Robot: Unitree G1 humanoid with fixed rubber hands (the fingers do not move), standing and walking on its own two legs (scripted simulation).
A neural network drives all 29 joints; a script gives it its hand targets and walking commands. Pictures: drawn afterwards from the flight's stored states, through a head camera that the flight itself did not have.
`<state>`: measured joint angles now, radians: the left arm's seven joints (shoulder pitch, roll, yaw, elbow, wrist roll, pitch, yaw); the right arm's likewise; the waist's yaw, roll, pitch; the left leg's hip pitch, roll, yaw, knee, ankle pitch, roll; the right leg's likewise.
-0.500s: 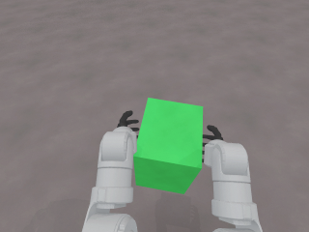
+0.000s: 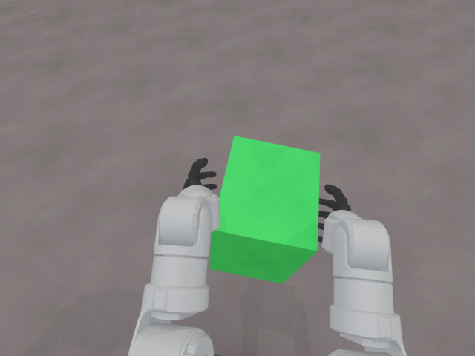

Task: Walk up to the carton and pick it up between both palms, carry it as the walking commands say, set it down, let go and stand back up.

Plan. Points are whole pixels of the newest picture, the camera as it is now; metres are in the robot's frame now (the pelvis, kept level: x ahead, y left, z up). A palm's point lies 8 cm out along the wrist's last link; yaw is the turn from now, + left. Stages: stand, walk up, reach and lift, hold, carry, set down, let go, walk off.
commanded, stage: carry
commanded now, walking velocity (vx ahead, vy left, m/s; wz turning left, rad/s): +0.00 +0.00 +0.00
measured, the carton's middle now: (260, 215) +0.38 +0.00 +0.00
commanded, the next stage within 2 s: none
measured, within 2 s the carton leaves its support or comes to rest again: neither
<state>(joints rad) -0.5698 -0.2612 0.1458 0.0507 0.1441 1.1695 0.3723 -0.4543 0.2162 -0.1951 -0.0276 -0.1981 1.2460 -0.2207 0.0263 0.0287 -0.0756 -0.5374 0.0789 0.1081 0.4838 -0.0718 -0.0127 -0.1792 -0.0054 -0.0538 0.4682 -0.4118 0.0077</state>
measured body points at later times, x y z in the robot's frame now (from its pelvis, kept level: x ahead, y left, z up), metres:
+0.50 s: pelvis -0.12 +0.00 +0.01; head -0.08 +0.02 +0.46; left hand +0.20 +0.16 +0.08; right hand +0.23 -0.07 +0.08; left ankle -0.15 +0.13 -0.73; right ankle -0.09 -0.11 -0.73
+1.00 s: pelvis -0.16 +0.00 +0.01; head -0.19 -0.01 +0.46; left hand +0.15 +0.14 +0.11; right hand +0.15 -0.10 +0.09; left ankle -0.15 +0.13 -0.73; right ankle -0.09 -0.11 -0.73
